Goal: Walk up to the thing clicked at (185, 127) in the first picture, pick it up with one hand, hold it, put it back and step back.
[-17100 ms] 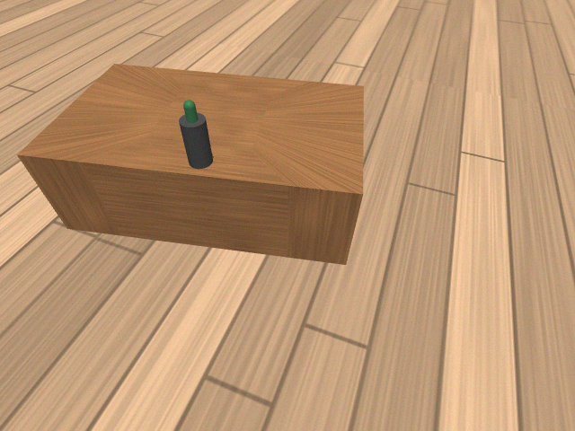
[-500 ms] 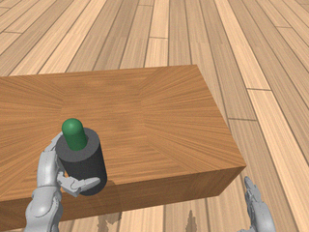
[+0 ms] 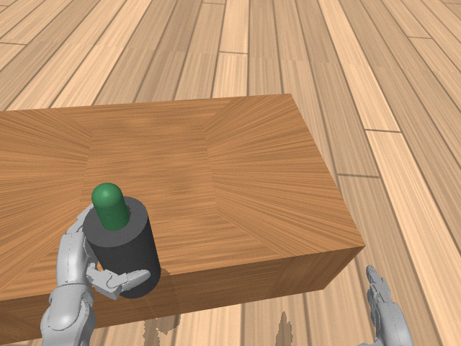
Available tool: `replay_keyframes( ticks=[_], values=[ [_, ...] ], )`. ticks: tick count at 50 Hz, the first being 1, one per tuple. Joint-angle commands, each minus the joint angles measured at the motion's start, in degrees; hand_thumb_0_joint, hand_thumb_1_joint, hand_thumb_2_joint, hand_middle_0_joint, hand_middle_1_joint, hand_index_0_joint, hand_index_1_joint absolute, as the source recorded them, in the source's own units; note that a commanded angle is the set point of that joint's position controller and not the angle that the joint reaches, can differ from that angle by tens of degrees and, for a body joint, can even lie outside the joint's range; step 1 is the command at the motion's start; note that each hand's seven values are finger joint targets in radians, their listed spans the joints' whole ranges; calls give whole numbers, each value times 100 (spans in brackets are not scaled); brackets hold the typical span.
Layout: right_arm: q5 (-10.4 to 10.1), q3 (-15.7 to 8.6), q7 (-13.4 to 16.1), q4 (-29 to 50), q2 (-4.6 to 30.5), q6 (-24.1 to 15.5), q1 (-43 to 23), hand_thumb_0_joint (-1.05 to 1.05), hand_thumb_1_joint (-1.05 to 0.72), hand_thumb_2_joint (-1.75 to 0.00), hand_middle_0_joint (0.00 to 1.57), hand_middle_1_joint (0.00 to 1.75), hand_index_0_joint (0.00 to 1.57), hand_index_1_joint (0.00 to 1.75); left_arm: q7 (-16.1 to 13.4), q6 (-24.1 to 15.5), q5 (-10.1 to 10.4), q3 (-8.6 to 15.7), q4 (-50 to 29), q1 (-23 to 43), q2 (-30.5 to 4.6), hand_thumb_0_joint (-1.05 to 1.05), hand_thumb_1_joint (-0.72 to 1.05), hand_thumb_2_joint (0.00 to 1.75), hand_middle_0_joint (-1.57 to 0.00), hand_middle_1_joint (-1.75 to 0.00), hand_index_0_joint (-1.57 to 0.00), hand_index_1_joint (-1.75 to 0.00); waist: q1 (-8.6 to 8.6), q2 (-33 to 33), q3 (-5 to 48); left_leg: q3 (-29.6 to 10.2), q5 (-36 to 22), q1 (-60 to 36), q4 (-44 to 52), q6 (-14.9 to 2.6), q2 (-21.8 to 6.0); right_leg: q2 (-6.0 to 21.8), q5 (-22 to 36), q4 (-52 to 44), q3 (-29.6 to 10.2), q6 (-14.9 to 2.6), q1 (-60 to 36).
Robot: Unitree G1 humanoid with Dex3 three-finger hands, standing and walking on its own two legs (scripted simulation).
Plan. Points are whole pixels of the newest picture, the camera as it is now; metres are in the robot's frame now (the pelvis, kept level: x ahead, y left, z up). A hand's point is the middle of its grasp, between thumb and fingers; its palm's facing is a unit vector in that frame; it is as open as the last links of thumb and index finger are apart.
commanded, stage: hold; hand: left
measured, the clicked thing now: (123, 239) +0.30 +0.16 +0.05
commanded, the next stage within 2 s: crouch in 0.34 s
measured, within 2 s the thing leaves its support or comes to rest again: neither
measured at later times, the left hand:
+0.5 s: hand (118, 234) +0.31 +0.17 +0.05, palm faces +0.12 -0.99 -0.04, open 11.9 cm
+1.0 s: hand (135, 235) +0.36 +0.17 -0.06, palm faces +0.12 -0.99 -0.03, open 11.8 cm
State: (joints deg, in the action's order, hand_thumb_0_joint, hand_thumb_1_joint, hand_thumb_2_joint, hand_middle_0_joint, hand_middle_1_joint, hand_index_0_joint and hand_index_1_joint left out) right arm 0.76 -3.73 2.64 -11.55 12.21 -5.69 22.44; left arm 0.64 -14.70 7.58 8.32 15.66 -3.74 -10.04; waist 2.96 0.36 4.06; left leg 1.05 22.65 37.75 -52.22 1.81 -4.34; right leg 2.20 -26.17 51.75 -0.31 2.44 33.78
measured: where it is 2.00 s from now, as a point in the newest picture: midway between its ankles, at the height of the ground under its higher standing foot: outside the picture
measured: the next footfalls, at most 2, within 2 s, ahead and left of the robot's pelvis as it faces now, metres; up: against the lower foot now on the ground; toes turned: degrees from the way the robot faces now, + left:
none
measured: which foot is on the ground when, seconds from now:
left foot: down 0.00-1.00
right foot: down 0.00-1.00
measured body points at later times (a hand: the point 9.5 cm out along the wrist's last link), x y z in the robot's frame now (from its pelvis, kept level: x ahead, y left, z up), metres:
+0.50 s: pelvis +0.00 +0.00 +0.00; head +0.03 +0.01 +0.45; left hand +0.30 +0.22 +0.05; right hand +0.15 -0.25 -0.03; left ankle +0.03 +0.14 -0.69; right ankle +0.00 -0.15 -0.69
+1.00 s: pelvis -0.02 +0.00 -0.03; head +0.09 +0.03 +0.40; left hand +0.35 +0.22 -0.05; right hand +0.15 -0.27 -0.03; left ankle +0.03 +0.14 -0.69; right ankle +0.00 -0.15 -0.69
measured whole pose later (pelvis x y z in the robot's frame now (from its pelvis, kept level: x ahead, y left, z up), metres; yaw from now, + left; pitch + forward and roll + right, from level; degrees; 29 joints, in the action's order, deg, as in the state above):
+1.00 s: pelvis -0.02 +0.00 -0.03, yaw +0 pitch +16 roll -1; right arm 3.6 -3.3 -0.8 -2.1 14.5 -5.3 22.8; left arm 1.2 -29.0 6.2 14.2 44.0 16.9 -15.0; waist 8.2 2.7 3.8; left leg -0.7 24.9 53.8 -63.0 2.2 -4.8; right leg 1.6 -29.0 62.8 0.4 1.9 49.4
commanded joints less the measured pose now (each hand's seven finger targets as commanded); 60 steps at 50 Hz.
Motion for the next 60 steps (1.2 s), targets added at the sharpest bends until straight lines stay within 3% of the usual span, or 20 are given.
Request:
replay_keyframes(
  ticks=[1,9,11,16,21,23,25,29,34,38,41,43,44,45,48,49,52,57,59,60],
  values=[
    [21,-429,90,1037,774,-374,-95,0,53,-6,5,5,5,5,-8,-979,277,492,-2647,2193,-880,0,-15,132,-121,-147,-123,-149,-3,-609,1869,53,-1298,-1393,630,-120,283,-235,1757,-631,178,-199,-306],
    [21,-422,140,1222,831,-461,-123,0,53,-6,5,5,5,5,8,-838,311,200,-2679,2129,-647,0,-20,131,-122,-146,-123,-149,87,-547,1823,3,-991,-1455,697,-118,278,-256,1494,-678,232,-191,-196],
    [12,-364,143,917,732,-392,86,0,53,-6,5,5,5,5,-46,-792,290,350,-2824,2186,-860,0,-19,130,-120,-145,-122,-147,-21,-565,1918,1,-1161,-1471,669,-111,284,-241,1641,-657,243,-195,-230],
    [-8,-382,156,1100,753,-358,-75,0,53,-6,5,5,5,5,-66,-578,269,241,-2497,2172,-720,0,-17,130,-120,-145,-121,-147,-10,-401,1727,-1,-1155,-1445,757,-110,262,-242,1616,-706,256,-192,-279],
    [-37,-347,132,1061,671,-263,-139,0,54,-6,5,5,5,5,-121,-553,287,480,-2341,2429,-867,0,-16,131,-118,-144,-119,-146,-113,-258,1610,-9,-1057,-1384,838,-106,241,-242,1474,-750,274,-197,-327],
    [-33,-538,123,964,819,-224,-133,0,57,-5,5,5,5,5,-122,-567,302,538,-2228,2283,-858,0,-11,125,-119,-139,-121,-140,-158,-404,1550,25,-944,-1316,880,-91,261,-249,1368,-770,252,-215,-286],
    [-32,-387,104,1188,714,-243,-170,0,57,-5,5,5,5,5,-92,-609,317,440,-1844,2337,-666,0,-5,131,-126,-145,-128,-146,-85,-195,1470,41,-868,-1275,840,-124,267,-235,1330,-814,237,-185,-336],
    [12,-407,100,1065,712,-235,-159,0,57,-5,5,5,5,5,-120,-871,288,694,-1595,2956,-943,0,-8,131,-125,-145,-127,-146,8,-196,1480,84,-715,-1107,730,-159,282,-196,1279,-786,150,-170,-136],
    [93,-394,20,1160,763,-303,-65,0,56,-5,5,5,5,5,0,-1312,220,639,-778,3598,-921,0,-8,127,-122,-140,-124,-141,206,-311,1535,17,-502,-980,547,-148,266,-192,1107,-537,124,-210,293],
    [164,-494,-47,1540,946,-349,-103,0,56,-5,5,5,5,5,36,-1736,198,795,-259,4137,-1253,0,-5,126,-125,-140,-126,-141,296,-476,2110,-23,-589,-897,225,-137,291,-183,1218,-283,96,-228,423],
    [212,-347,-130,1879,865,-375,0,0,55,-5,5,5,5,5,110,-1982,208,555,112,4288,-975,0,-5,124,-126,-139,-127,-141,404,-477,2379,-64,-771,-886,-1,-134,300,-202,1360,-100,114,-235,589],
    [233,-486,-155,1823,1049,-326,53,0,55,-5,5,5,5,5,101,-2115,195,750,249,4467,-1342,0,-4,125,-128,-141,-129,-142,407,-701,2630,-77,-905,-870,-149,-130,292,-203,1435,4,95,-256,715],
    [253,-375,-186,1776,966,-310,157,0,55,-5,5,5,5,5,119,-2171,192,786,525,4460,-1352,0,-3,124,-127,-140,-128,-141,396,-583,2605,-111,-971,-748,-238,-142,277,-216,1458,82,125,-253,775],
    [257,-464,-197,1733,1039,-287,105,0,54,-6,5,5,5,5,86,-2302,173,1036,282,4764,-1769,0,-5,125,-128,-141,-129,-142,350,-748,2725,-97,-897,-607,-334,-136,297,-205,1417,148,71,-254,811],
    [295,-538,-251,2043,1133,-246,142,0,54,-6,5,5,5,5,51,-2391,155,1004,929,4650,-1586,0,-6,126,-130,-142,-131,-144,450,-711,2915,-183,-1121,-548,-528,-146,262,-245,1531,371,155,-267,970],
    [298,-568,-266,2039,1167,-216,108,0,54,-6,5,5,5,5,21,-2487,148,1203,760,4893,-1887,0,-8,127,-129,-142,-130,-144,406,-887,3008,-204,-1117,-489,-586,-133,258,-252,1473,448,157,-284,1069],
    [327,-583,-332,2105,1138,-114,72,0,54,-6,5,5,5,5,28,-2572,139,1101,1313,4816,-1602,0,-5,128,-129,-143,-130,-144,437,-861,2919,-278,-1038,-275,-673,-105,227,-304,1305,639,255,-315,1361],
    [352,-703,-386,2407,1252,24,199,0,54,-6,5,5,5,5,-4,-2730,-26,1218,1130,5251,-1975,0,-3,128,-129,-142,-130,-144,580,-1057,3441,-286,-1233,-149,-1049,-131,221,-311,1513,936,205,-296,1534],
    [365,-628,-424,2307,1159,83,307,0,54,-6,5,5,5,5,30,-2674,-6,1089,1718,4998,-1600,0,-3,128,-130,-142,-131,-144,603,-969,3265,-328,-1275,53,-1115,-119,215,-337,1484,1033,272,-313,1729],
    [354,-633,-441,2431,1172,105,197,0,54,-6,5,5,5,5,28,-2735,-12,1183,1405,5205,-1803,0,-3,127,-129,-141,-130,-143,553,-1119,3387,-299,-1157,144,-1141,-122,237,-317,1410,1053,226,-312,1702]
  ],
)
